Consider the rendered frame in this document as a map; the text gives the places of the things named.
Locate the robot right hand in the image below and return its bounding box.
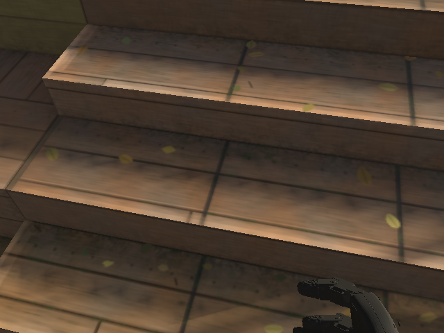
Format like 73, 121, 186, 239
293, 277, 400, 333

